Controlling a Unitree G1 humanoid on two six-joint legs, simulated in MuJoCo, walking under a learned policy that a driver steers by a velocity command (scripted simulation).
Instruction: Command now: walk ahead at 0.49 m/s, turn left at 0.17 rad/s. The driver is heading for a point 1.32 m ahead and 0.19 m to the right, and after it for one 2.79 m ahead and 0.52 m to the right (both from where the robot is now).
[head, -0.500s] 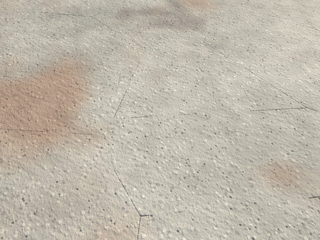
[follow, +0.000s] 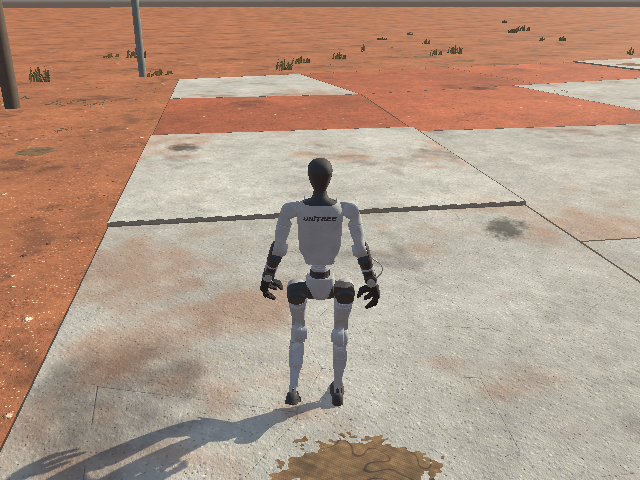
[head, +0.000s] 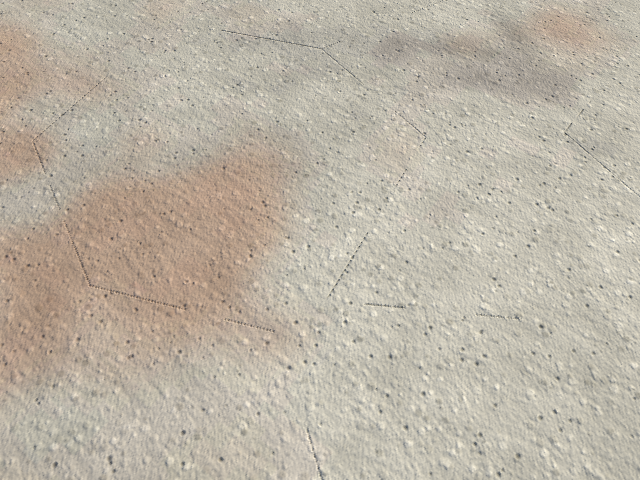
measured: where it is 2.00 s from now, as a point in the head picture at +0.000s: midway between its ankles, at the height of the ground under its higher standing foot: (398, 256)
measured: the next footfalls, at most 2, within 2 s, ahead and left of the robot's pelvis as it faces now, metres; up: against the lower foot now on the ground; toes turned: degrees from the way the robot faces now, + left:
left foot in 0.36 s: +0.36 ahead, +0.16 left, +0.00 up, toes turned +2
right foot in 0.94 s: +0.64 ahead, -0.09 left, +0.00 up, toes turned -17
